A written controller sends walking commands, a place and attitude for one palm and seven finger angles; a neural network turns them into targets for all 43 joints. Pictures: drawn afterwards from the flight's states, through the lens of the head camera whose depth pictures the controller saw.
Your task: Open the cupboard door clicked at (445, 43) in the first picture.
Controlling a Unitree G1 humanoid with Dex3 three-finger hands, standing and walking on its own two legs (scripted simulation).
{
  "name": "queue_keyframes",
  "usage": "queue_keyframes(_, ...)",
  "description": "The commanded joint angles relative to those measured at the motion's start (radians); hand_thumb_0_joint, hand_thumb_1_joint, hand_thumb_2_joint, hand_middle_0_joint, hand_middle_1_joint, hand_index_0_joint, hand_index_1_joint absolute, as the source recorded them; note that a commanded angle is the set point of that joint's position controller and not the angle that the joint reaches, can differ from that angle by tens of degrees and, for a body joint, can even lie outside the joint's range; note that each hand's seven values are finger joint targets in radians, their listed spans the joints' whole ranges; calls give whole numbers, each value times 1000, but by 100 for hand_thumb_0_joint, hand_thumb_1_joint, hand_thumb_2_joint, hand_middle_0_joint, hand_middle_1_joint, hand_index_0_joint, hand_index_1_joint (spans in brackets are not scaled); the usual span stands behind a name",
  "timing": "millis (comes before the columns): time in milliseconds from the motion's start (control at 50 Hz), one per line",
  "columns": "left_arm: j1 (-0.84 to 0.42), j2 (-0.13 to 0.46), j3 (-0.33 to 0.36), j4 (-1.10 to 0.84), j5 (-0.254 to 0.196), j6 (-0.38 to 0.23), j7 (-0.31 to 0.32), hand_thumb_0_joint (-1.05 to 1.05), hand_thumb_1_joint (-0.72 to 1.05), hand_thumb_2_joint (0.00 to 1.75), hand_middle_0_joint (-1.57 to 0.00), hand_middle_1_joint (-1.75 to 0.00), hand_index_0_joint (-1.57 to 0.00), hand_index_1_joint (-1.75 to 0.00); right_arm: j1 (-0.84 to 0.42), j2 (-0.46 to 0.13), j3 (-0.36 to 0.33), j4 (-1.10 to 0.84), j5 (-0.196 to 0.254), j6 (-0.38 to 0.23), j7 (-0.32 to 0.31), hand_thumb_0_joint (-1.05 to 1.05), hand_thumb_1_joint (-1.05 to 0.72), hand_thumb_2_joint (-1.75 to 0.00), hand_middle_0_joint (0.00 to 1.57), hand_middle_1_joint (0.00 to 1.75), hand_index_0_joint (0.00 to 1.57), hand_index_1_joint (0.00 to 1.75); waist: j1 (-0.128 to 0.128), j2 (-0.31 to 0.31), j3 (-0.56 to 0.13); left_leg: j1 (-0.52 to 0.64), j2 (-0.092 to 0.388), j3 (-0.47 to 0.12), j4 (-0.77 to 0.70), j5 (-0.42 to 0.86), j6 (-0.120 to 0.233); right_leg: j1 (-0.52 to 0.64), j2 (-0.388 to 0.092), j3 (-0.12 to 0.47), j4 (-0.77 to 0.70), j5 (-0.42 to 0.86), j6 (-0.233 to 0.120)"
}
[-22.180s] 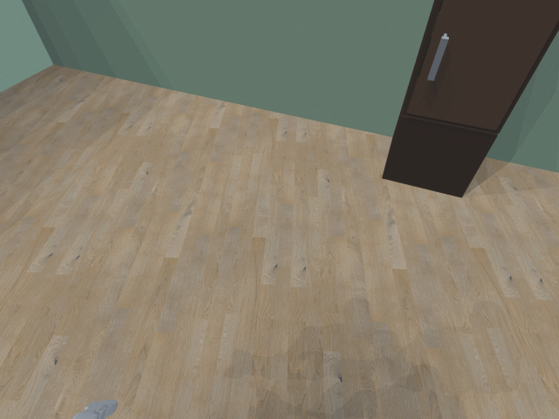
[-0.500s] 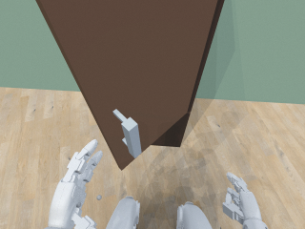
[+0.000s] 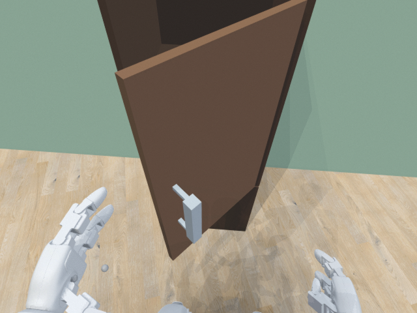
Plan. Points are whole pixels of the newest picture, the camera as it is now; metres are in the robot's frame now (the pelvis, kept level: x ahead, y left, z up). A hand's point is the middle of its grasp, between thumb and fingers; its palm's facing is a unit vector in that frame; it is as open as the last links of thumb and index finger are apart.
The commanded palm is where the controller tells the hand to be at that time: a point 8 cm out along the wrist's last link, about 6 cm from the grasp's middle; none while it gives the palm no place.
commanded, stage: draw the hand back to the body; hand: left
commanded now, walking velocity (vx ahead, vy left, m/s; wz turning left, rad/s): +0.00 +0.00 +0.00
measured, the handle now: (186, 214) +0.32 +0.07 -0.01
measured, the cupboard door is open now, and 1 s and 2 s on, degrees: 48 48 48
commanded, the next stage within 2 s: step back with the hand held close in 1.06 s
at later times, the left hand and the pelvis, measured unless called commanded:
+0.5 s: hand (27, 207) +0.21 +0.25 +0.19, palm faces +0.36 -0.84 -0.41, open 11.3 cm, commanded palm +0.17 +0.29 +0.21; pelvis +0.03 +0.02 +0.06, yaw -1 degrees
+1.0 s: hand (7, 191) +0.21 +0.25 +0.23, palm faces +0.43 -0.81 -0.40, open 7.5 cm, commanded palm +0.17 +0.29 +0.25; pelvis +0.02 +0.00 +0.08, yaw -2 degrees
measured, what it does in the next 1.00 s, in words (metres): rises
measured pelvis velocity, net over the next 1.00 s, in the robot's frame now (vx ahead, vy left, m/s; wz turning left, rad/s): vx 0.02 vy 0.00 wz -0.03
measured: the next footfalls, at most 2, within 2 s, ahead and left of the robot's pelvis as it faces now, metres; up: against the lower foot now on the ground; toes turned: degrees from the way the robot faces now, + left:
none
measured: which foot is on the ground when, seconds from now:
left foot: down 0.00-1.00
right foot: down 0.00-1.00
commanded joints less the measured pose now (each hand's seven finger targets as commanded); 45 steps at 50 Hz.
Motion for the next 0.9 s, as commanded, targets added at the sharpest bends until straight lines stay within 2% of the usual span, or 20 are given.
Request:
queue_keyframes(0,119,181,108,-309,145,103,202,0,-26,40,-16,-30,-16,-30,-77,-73,-34,-177,-7,-31,-48,0,-90,-90,20,30,20,30,46,66,-119,197,-18,12,-318,268,14,188,2,72,-258,211,-17)
queue_keyframes(20,110,130,57,-333,157,137,226,0,-22,42,-16,-30,-16,-30,-77,-75,-28,-179,-6,-26,-50,0,-90,-90,20,30,20,30,31,64,-77,207,-13,8,-324,286,11,174,0,63,-261,224,-13)
queue_keyframes(40,114,106,37,-317,172,168,248,0,-18,43,-16,-30,-16,-30,-66,-71,-27,-164,-7,-18,-49,0,-90,-90,20,30,20,30,21,88,-50,226,-9,10,-330,305,11,185,-2,57,-270,237,-11)
queue_keyframes(80,98,134,60,-323,191,207,284,0,-12,47,-16,-30,-16,-30,-73,-77,-19,-153,-9,-8,-48,0,-90,-90,20,30,20,30,20,54,-19,256,-2,5,-355,338,12,220,1,46,-301,257,-9)
queue_keyframes(100,93,151,77,-330,198,217,299,0,-8,48,-16,-30,-16,-30,-78,-79,-21,-152,-11,-9,-52,0,-90,-90,20,30,20,30,23,-11,-36,278,0,4,-364,374,18,252,2,44,-319,288,-7)
queue_keyframes(140,71,161,90,-317,208,234,318,0,-1,51,-17,-30,-17,-30,-79,-82,-16,-142,-16,-10,-57,0,-90,-90,20,30,20,30,19,-51,-26,316,1,12,-388,384,21,288,-1,44,-348,316,-1)
queue_keyframes(200,-3,197,130,-309,215,244,343,0,9,55,-17,-30,-17,-30,-94,-92,-8,-120,-18,-21,-64,0,-90,-90,20,30,20,30,21,-40,4,363,0,14,-439,348,21,332,-5,50,-400,299,-3)
queue_keyframes(280,-58,198,144,-344,221,240,353,0,23,62,-18,-30,-18,-30,-98,-92,6,-93,-19,-51,-60,0,-90,-90,20,30,20,30,27,22,24,441,4,0,-503,405,14,374,-7,45,-435,310,-3)
queue_keyframes(440,-113,240,245,-340,212,225,352,0,51,74,-19,-30,-19,-30,-134,-97,7,-26,-27,-95,-36,0,-90,-90,20,30,20,30,47,36,55,542,11,5,-602,535,-4,506,-6,43,-522,402,-6)
queue_keyframes(460,-123,240,256,-326,209,223,349,0,55,75,-19,-30,-19,-30,-142,-94,7,-19,-26,-95,-34,0,-90,-90,20,30,20,30,48,38,82,548,12,9,-615,533,-5,508,-3,44,-535,404,-5)
queue_keyframes(520,-142,254,303,-299,197,215,344,0,65,80,-19,-30,-19,-30,-161,-98,2,-2,-29,-95,-28,0,-90,-90,20,30,20,30,53,-4,94,566,14,18,-644,545,-2,554,-2,46,-567,439,-6)
queue_keyframes(560,-187,268,332,-309,193,206,340,0,73,82,-19,-30,-19,-30,-169,-99,-3,7,-31,-95,-26,0,-90,-90,20,30,20,30,54,0,91,589,11,29,-660,536,2,573,-1,51,-588,449,-4)
queue_keyframes(580,-203,278,346,-319,194,198,340,0,76,84,-19,-30,-19,-30,-171,-98,-4,15,-31,-96,-25,0,-90,-90,20,30,20,30,54,37,83,605,9,35,-666,537,2,580,-2,54,-597,454,-5)
queue_keyframes(600,-209,286,363,-297,190,196,341,0,80,86,-20,-30,-20,-30,-181,-101,-3,25,-34,-97,-24,0,-90,-90,20,30,20,30,59,32,94,601,7,35,-672,545,3,597,-3,54,-607,466,-9)
queue_keyframes(620,-227,284,365,-305,188,194,338,0,83,87,-20,-30,-20,-30,-187,-100,-4,26,-34,-96,-22,0,-90,-90,20,30,20,30,58,53,95,613,8,37,-683,532,2,599,-5,57,-615,457,-7)
queue_keyframes(660,-268,302,392,-309,186,183,340,0,90,90,-20,-30,-20,-30,-192,-102,-8,37,-36,-99,-21,0,-90,-90,20,30,20,30,58,46,98,627,5,42,-697,509,5,607,-2,58,-633,452,-6)
queue_keyframes(720,-206,224,330,-229,182,189,323,0,90,90,-20,-30,-20,-30,-197,-104,-15,48,-36,-94,-14,0,-90,-90,20,30,20,30,54,0,133,642,9,46,-711,524,10,606,-1,57,-650,461,-1)
queue_keyframes(740,-220,221,320,-243,184,187,319,0,90,90,-20,-30,-20,-30,-198,-109,-18,50,-36,-92,-10,0,-90,-90,20,30,20,30,52,18,128,648,8,47,-720,511,9,609,-1,58,-658,449,1)
queue_keyframes(820,-232,250,339,-251,183,180,317,0,90,90,-20,-30,-20,-30,-213,-110,-25,53,-41,-86,-12,0,-90,-90,20,30,20,30,57,-24,114,660,0,57,-730,474,20,630,0,67,-684,444,2)
queue_keyframes(880,-259,285,369,-298,189,165,324,0,90,90,-20,-30,-20,-30,-221,-105,-26,58,-45,-96,-18,0,-90,-90,20,30,20,30,62,18,86,680,-8,63,-731,468,21,643,-1,76,-695,445,0)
